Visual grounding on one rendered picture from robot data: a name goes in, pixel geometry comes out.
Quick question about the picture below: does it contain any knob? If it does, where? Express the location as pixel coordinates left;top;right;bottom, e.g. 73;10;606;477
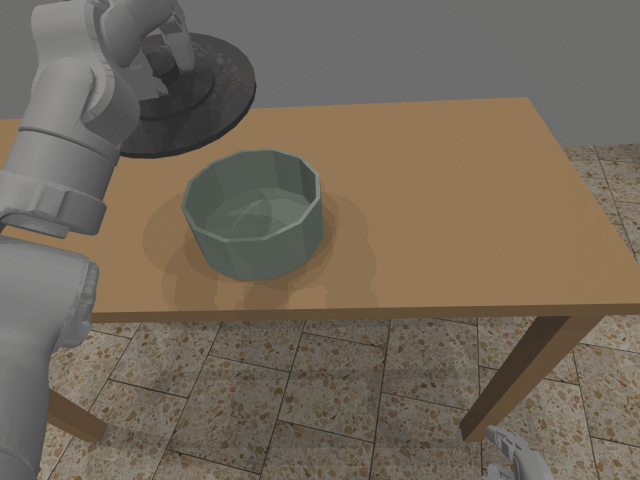
145;52;180;87

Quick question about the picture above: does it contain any left robot hand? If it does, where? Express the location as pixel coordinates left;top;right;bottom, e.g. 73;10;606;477
118;0;195;101

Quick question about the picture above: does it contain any robot left forearm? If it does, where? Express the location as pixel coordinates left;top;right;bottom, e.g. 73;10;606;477
0;0;140;239

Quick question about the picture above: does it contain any right robot hand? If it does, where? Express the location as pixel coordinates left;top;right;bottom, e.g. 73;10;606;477
481;425;555;480

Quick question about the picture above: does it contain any table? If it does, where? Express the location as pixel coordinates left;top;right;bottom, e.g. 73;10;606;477
0;97;640;442

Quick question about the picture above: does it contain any pot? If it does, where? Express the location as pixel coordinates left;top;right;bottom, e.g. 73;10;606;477
181;148;323;281

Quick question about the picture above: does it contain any lid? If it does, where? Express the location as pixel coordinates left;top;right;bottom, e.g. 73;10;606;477
120;33;257;159

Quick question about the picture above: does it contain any left robot upper arm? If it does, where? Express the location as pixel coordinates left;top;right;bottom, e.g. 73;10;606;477
0;234;99;480

